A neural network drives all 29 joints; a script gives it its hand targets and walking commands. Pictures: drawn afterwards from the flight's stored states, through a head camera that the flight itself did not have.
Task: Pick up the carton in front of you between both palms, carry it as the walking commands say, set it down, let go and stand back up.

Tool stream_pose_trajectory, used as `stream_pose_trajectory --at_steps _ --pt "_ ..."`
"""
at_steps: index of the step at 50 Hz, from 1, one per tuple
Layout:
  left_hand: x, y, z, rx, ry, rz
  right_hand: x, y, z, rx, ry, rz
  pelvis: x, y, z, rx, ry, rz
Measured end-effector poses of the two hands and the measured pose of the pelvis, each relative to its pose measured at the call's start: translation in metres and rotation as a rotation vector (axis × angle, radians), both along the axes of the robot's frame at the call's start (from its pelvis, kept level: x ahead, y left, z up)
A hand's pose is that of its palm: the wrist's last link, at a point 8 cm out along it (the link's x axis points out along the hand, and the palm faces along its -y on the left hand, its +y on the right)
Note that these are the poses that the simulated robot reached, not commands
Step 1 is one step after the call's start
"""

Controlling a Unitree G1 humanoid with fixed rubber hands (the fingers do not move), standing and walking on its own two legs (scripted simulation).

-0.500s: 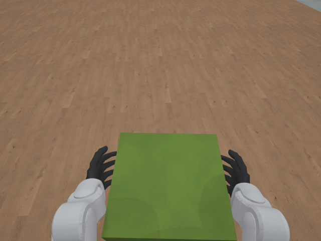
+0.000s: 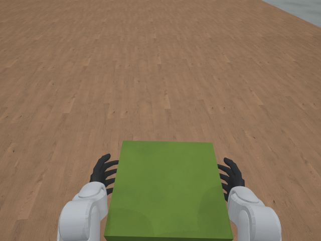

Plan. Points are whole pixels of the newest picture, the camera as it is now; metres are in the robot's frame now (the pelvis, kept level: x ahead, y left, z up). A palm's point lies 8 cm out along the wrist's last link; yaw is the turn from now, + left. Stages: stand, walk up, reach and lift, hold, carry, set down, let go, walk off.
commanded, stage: carry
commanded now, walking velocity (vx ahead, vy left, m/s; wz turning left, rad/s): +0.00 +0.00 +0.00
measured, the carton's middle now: (165, 206) +0.22 +0.00 +0.01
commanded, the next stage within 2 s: none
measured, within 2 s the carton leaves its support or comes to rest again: neither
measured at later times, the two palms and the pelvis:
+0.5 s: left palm (102, 192) +0.24 +0.16 +0.03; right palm (225, 196) +0.24 -0.15 +0.03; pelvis -0.04 +0.00 +0.00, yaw +0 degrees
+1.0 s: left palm (98, 187) +0.25 +0.17 +0.04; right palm (221, 190) +0.25 -0.14 +0.04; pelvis -0.04 +0.01 +0.00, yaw +0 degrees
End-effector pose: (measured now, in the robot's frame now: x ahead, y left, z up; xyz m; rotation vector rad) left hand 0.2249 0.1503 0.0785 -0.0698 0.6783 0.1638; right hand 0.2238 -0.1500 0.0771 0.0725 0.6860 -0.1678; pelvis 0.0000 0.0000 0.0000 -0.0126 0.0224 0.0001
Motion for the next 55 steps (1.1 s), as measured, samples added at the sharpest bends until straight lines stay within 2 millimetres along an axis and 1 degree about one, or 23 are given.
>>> stream_pose_trajectory --at_steps 6,13,24,28,31,39,55 --pt "-0.003 0.003 -0.008 0.022 0.016 -0.009 -0.001 0.002 -0.008 -0.018 0.016 0.019 -0.014 0.002 0.001 0.006 -0.007 -0.001" --pt "-0.001 0.004 -0.018 0.043 0.021 -0.028 0.001 0.005 -0.019 -0.037 0.021 0.047 -0.025 0.003 0.002 0.011 -0.007 -0.001" --pt "0.012 0.005 -0.046 0.084 0.027 -0.064 0.012 0.005 -0.047 -0.078 0.027 0.069 -0.036 0.005 0.001 0.014 -0.004 -0.001" --pt "0.018 0.005 -0.052 0.088 0.009 -0.067 0.018 0.005 -0.053 -0.082 0.009 0.069 -0.038 0.005 0.001 0.013 -0.002 -0.001" --pt "0.022 0.006 -0.051 0.088 -0.01 -0.066 0.021 0.005 -0.052 -0.081 -0.011 0.066 -0.038 0.006 0.0 0.013 0.0 -0.001" --pt "0.025 0.009 -0.04 0.085 -0.035 -0.06 0.026 0.008 -0.041 -0.076 -0.036 0.063 -0.037 0.008 0.0 0.009 0.006 0.001" --pt "0.024 0.017 -0.04 0.083 -0.016 -0.058 0.025 0.017 -0.041 -0.082 -0.016 0.072 -0.037 0.016 0.0 0.006 -0.002 0.003"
